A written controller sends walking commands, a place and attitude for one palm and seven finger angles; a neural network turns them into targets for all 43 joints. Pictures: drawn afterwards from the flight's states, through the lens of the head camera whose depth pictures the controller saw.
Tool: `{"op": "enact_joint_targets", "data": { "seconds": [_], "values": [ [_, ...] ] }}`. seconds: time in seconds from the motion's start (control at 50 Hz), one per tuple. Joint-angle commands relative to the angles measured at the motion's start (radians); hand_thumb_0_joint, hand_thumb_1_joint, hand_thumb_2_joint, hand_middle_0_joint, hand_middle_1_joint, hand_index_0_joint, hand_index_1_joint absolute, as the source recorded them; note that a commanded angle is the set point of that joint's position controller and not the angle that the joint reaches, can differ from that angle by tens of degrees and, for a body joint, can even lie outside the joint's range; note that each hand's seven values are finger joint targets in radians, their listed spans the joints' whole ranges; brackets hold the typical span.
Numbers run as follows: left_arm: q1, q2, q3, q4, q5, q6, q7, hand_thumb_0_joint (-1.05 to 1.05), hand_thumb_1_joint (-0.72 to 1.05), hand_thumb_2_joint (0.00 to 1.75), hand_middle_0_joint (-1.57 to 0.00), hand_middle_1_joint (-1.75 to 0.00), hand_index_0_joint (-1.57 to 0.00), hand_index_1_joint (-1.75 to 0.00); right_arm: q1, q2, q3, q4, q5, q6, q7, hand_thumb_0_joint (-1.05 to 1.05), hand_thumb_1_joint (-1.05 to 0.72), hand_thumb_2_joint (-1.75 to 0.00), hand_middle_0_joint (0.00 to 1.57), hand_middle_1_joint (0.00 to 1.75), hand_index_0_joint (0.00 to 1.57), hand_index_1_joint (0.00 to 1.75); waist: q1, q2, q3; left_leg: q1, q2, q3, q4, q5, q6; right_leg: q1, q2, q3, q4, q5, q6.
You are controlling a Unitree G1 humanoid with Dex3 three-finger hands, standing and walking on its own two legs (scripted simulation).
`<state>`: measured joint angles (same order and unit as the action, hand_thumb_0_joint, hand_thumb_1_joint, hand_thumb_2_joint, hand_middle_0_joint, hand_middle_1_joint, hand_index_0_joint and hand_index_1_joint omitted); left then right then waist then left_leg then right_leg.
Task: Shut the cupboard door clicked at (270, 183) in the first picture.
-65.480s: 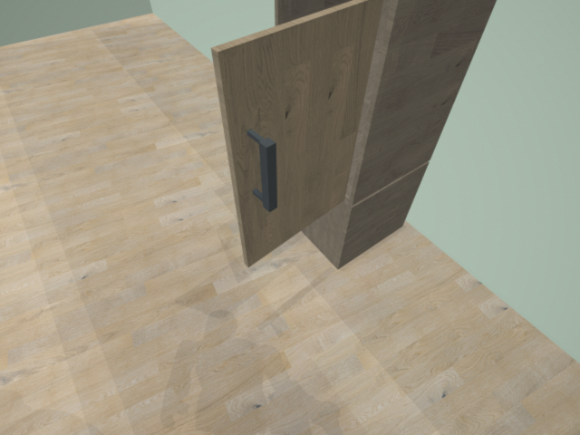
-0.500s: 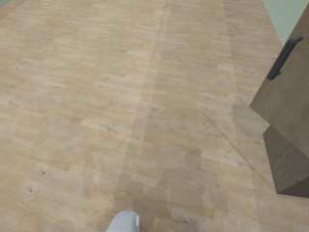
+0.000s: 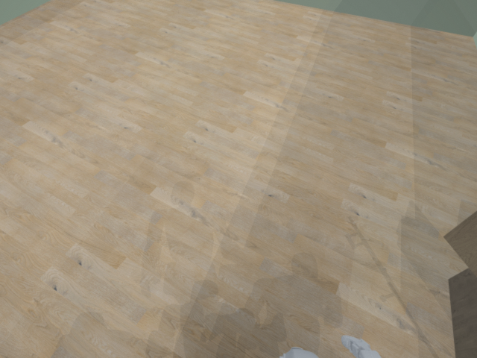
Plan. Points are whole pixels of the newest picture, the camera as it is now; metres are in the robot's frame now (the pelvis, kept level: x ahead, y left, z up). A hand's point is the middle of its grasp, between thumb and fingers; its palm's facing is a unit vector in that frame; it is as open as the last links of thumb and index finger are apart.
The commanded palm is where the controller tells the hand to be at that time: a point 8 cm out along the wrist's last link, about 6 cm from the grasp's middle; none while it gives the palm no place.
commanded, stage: turn to face it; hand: left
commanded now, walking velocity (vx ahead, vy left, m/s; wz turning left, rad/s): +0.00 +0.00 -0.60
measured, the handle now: out of the picture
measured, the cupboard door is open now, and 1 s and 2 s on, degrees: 38 38 38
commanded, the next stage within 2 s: take the last steps up to it in 1.72 s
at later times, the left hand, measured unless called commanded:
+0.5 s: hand (149, 346) +0.16 +0.19 -0.18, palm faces -0.23 -0.95 -0.20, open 7.4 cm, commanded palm none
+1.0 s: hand (210, 274) +0.30 +0.09 -0.15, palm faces -0.61 -0.75 -0.27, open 7.4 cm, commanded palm none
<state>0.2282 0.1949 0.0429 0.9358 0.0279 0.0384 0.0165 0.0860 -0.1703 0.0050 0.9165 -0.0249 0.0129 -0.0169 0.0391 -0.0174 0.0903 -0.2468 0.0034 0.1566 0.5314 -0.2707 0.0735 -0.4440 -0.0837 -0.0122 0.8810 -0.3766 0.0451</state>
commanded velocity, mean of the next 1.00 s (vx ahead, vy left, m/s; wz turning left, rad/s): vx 0.00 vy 0.00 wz -0.60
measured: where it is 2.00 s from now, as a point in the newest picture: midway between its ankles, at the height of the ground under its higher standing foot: outside the picture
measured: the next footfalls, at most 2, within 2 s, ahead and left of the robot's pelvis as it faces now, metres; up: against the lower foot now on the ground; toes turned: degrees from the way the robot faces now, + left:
right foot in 0.12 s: +0.07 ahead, -0.14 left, +0.00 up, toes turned -9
left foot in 0.50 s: +0.12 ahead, +0.11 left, +0.00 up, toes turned -16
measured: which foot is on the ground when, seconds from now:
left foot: down 0.00-0.14, up 0.16-0.48, down 0.50-0.96, up 0.98-1.00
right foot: up 0.00-0.10, down 0.12-0.50, up 0.52-0.94, down 0.96-1.00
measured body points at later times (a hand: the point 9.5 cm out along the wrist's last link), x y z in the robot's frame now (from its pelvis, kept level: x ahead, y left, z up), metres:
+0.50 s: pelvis +0.06 +0.01 +0.00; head +0.12 +0.02 +0.44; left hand +0.17 +0.24 -0.17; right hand +0.07 -0.27 -0.13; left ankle +0.08 +0.12 -0.74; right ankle +0.04 -0.13 -0.73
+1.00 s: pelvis +0.06 +0.01 -0.01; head +0.09 -0.03 +0.43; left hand +0.33 +0.13 -0.13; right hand -0.08 -0.21 -0.17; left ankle +0.08 +0.13 -0.71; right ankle +0.00 -0.08 -0.74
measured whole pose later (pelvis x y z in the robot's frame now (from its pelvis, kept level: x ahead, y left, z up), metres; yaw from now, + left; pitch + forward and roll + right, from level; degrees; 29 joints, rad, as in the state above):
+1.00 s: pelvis +0.06 +0.01 -0.01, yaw -37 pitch +0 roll -1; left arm 0.09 0.23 0.06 0.85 0.03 0.03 -0.03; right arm 0.26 -0.26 -0.05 0.93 -0.02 0.05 -0.02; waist -0.03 0.06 0.11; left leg -0.29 0.16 0.22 0.85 -0.51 -0.04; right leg -0.31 0.01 -0.07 0.63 -0.32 -0.03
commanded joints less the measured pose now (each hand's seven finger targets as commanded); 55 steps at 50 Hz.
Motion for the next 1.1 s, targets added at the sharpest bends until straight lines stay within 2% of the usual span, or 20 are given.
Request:
{"op": "enact_joint_targets", "data": {
  "seconds": [0.0, 0.08, 0.1, 0.12, 0.14, 0.18, 0.28, 0.38, 0.44, 0.46, 0.48, 0.5, 0.56, 0.62, 0.8, 0.9, 0.92, 0.94, 0.96, 1.08],
  "values": [
    [0.1, 0.062, 0.03, -0.027, 0.002, 0.008, -0.013, 0.0, 0.9, 0.9, -0.2, -0.3, -0.2, -0.3, 0.029, -0.183, -0.069, -0.037, 0.0, 0.006, -0.013, 0.0, -0.9, -0.9, 0.2, 0.3, 0.2, 0.3, -0.014, 0.144, -0.005, -0.076, 0.307, -0.154, -0.194, 0.108, 0.087, 0.099, 0.029, -0.034, -0.09, 0.031, -0.004],
    [0.131, 0.074, 0.047, -0.041, 0.003, -0.007, -0.021, 0.0, 0.9, 0.9, -0.2, -0.3, -0.2, -0.3, 0.039, -0.186, -0.087, -0.041, 0.006, 0.011, -0.011, 0.0, -0.9, -0.9, 0.2, 0.3, 0.2, 0.3, 0.005, 0.085, -0.051, -0.032, 0.261, -0.07, 0.0, 0.147, 0.016, 0.178, 0.052, -0.03, -0.303, 0.235, -0.027],
    [0.144, 0.119, 0.055, -0.042, 0.007, -0.021, -0.018, 0.0, 0.9, 0.9, -0.2, -0.3, -0.2, -0.3, 0.054, -0.162, -0.089, -0.047, 0.012, 0.012, -0.007, 0.0, -0.9, -0.9, 0.2, 0.3, 0.2, 0.3, 0.007, -0.04, -0.056, -0.061, 0.179, -0.009, 0.137, 0.056, -0.038, 0.194, -0.021, 0.117, -0.398, 0.424, -0.067],
    [0.141, 0.197, 0.067, -0.045, 0.016, -0.033, -0.011, 0.0, 0.9, 0.9, -0.2, -0.3, -0.2, -0.3, 0.076, -0.096, -0.083, -0.066, 0.018, 0.012, -0.006, 0.0, -0.9, -0.9, 0.2, 0.3, 0.2, 0.3, 0.0, -0.264, -0.087, -0.204, 0.045, 0.046, 0.334, -0.231, -0.092, 0.276, -0.222, 0.381, -0.486, 0.661, -0.169],
    [0.176, 0.223, 0.066, -0.044, 0.003, -0.036, -0.005, 0.0, 0.9, 0.9, -0.2, -0.3, -0.2, -0.3, 0.054, -0.098, -0.073, -0.085, 0.019, 0.023, -0.009, 0.0, -0.9, -0.9, 0.2, 0.3, 0.2, 0.3, 0.028, -0.242, -0.128, -0.232, 0.011, -0.068, 0.507, -0.39, -0.099, 0.29, -0.303, 0.465, -0.555, 0.694, -0.276],
    [0.116, 0.178, 0.075, -0.051, 0.003, -0.033, 0.017, 0.0, 0.9, 0.9, -0.2, -0.3, -0.2, -0.3, 0.03, -0.102, -0.076, -0.085, 0.014, 0.021, -0.012, 0.0, -0.9, -0.9, 0.2, 0.3, 0.2, 0.3, 0.009, -0.226, -0.145, -0.346, 0.034, -0.166, 0.64, -0.291, -0.099, 0.383, -0.229, 0.427, -0.517, 0.718, -0.28],
    [0.061, 0.162, 0.075, -0.074, 0.002, -0.028, 0.02, 0.0, 0.9, 0.9, -0.2, -0.3, -0.2, -0.3, 0.043, -0.093, -0.071, -0.077, 0.014, 0.02, -0.011, 0.0, -0.9, -0.9, 0.2, 0.3, 0.2, 0.3, -0.008, -0.061, -0.195, -0.291, 0.043, -0.168, 0.517, -0.189, -0.128, 0.398, -0.149, 0.314, -0.476, 0.669, -0.241],
    [0.045, 0.201, 0.087, -0.071, 0.005, -0.017, 0.009, 0.0, 0.9, 0.9, -0.2, -0.3, -0.2, -0.3, 0.057, -0.095, -0.068, -0.089, 0.022, 0.01, -0.018, 0.0, -0.9, -0.9, 0.2, 0.3, 0.2, 0.3, -0.005, -0.11, -0.193, -0.202, 0.017, -0.155, 0.257, -0.193, -0.128, 0.377, -0.122, 0.36, -0.448, 0.684, -0.241],
    [-0.036, 0.197, 0.086, -0.091, -0.003, -0.003, 0.001, 0.0, 0.9, 0.9, -0.2, -0.3, -0.2, -0.3, 0.172, -0.12, -0.069, -0.062, 0.027, -0.003, -0.026, 0.0, -0.9, -0.9, 0.2, 0.3, 0.2, 0.3, -0.063, -0.125, -0.202, 0.022, 0.008, -0.151, -0.032, -0.015, -0.122, 0.231, -0.059, 0.341, -0.379, 0.581, -0.165],
    [-0.055, 0.166, 0.079, -0.106, -0.014, 0.0, -0.002, 0.0, 0.9, 0.9, -0.2, -0.3, -0.2, -0.3, 0.217, -0.161, -0.075, -0.049, 0.024, -0.013, -0.028, 0.0, -0.9, -0.9, 0.2, 0.3, 0.2, 0.3, -0.087, -0.03, -0.217, 0.177, 0.074, -0.192, -0.163, 0.073, -0.111, 0.103, 0.007, 0.283, -0.314, 0.429, -0.115],
    [-0.04, 0.107, 0.066, -0.127, -0.024, 0.005, -0.012, 0.0, 0.9, 0.9, -0.2, -0.3, -0.2, -0.3, 0.215, -0.263, -0.092, -0.058, 0.007, -0.021, -0.031, 0.0, -0.9, -0.9, 0.2, 0.3, 0.2, 0.3, -0.08, 0.273, -0.195, 0.271, 0.331, -0.445, -0.261, 0.181, -0.028, -0.105, 0.152, 0.144, -0.139, 0.002, -0.046],
    [-0.071, 0.12, 0.059, -0.141, -0.012, 0.005, -0.015, 0.0, 0.9, 0.9, -0.2, -0.3, -0.2, -0.3, 0.226, -0.298, -0.098, -0.072, 0.003, -0.011, -0.032, 0.0, -0.9, -0.9, 0.2, 0.3, 0.2, 0.3, -0.091, 0.333, -0.154, 0.192, 0.463, -0.52, -0.252, 0.294, 0.055, -0.124, 0.139, 0.065, 0.064, -0.248, -0.016],
    [-0.069, 0.16, 0.082, -0.11, 0.003, 0.023, -0.036, 0.0, 0.9, 0.9, -0.2, -0.3, -0.2, -0.3, 0.112, -0.222, -0.07, -0.109, -0.008, -0.011, -0.038, 0.0, -0.9, -0.9, 0.2, 0.3, 0.2, 0.3, -0.035, 0.227, -0.024, 0.025, 0.358, -0.346, -0.242, 0.358, 0.062, -0.119, 0.087, 0.078, 0.294, -0.119, 0.005],
    [-0.057, 0.133, 0.069, -0.108, -0.005, 0.024, -0.05, 0.0, 0.9, 0.9, -0.2, -0.3, -0.2, -0.3, 0.124, -0.21, -0.067, -0.11, -0.006, -0.015, -0.037, 0.0, -0.9, -0.9, 0.2, 0.3, 0.2, 0.3, -0.028, 0.173, -0.066, 0.143, 0.299, -0.197, -0.178, 0.54, 0.043, -0.146, 0.076, 0.032, 0.3, -0.05, 0.021],
    [-0.187, 0.106, 0.046, -0.167, -0.004, 0.017, -0.056, 0.0, 0.9, 0.9, -0.2, -0.3, -0.2, -0.3, 0.227, -0.231, -0.092, -0.061, -0.006, -0.011, -0.021, 0.0, -0.9, -0.9, 0.2, 0.3, 0.2, 0.3, -0.092, 0.227, -0.121, 0.261, 0.343, -0.075, -0.101, 0.65, 0.052, -0.052, 0.057, -0.056, -0.03, -0.034, 0.002],
    [-0.068, 0.141, 0.052, -0.138, -0.004, -0.002, -0.049, 0.0, 0.9, 0.9, -0.2, -0.3, -0.2, -0.3, 0.17, -0.257, -0.101, -0.068, 0.004, -0.007, -0.007, 0.0, -0.9, -0.9, 0.2, 0.3, 0.2, 0.3, -0.018, 0.166, -0.161, 0.124, 0.333, -0.005, 0.081, 0.55, -0.027, 0.245, 0.081, -0.082, -0.372, 0.174, -0.048],
    [0.035, 0.2, 0.063, -0.109, 0.001, -0.014, -0.04, 0.0, 0.9, 0.9, -0.2, -0.3, -0.2, -0.3, 0.16, -0.236, -0.099, -0.081, 0.014, -0.006, 0.0, 0.0, -0.9, -0.9, 0.2, 0.3, 0.2, 0.3, 0.031, 0.025, -0.22, 0.008, 0.28, 0.05, 0.264, 0.409, -0.082, 0.424, -0.009, 0.022, -0.467, 0.386, -0.088],
    [0.107, 0.304, 0.085, -0.086, 0.006, -0.026, -0.024, 0.0, 0.9, 0.9, -0.2, -0.3, -0.2, -0.3, 0.11, -0.151, -0.076, -0.133, 0.019, -0.003, 0.003, 0.0, -0.9, -0.9, 0.2, 0.3, 0.2, 0.3, 0.064, -0.268, -0.224, -0.309, 0.102, 0.069, 0.514, -0.301, -0.143, 0.58, -0.26, 0.378, -0.479, 0.82, -0.21],
    [0.127, 0.324, 0.085, -0.075, -0.013, -0.022, -0.009, 0.0, 0.9, 0.9, -0.2, -0.3, -0.2, -0.3, 0.087, -0.177, -0.073, -0.146, 0.017, 0.017, -0.009, 0.0, -0.9, -0.9, 0.2, 0.3, 0.2, 0.3, 0.061, -0.235, -0.218, -0.346, 0.082, -0.091, 0.656, -0.41, -0.142, 0.496, -0.334, 0.428, -0.478, 0.903, -0.293],
    [-0.108, 0.214, 0.06, -0.155, -0.006, -0.017, 0.003, 0.0, 0.9, 0.9, -0.2, -0.3, -0.2, -0.3, 0.136, -0.167, -0.075, -0.095, 0.006, 0.036, -0.001, 0.0, -0.9, -0.9, 0.2, 0.3, 0.2, 0.3, -0.056, -0.115, -0.121, -0.272, 0.101, -0.15, 0.605, -0.133, -0.16, 0.245, -0.136, 0.234, -0.523, 0.498, -0.22]
  ]
}}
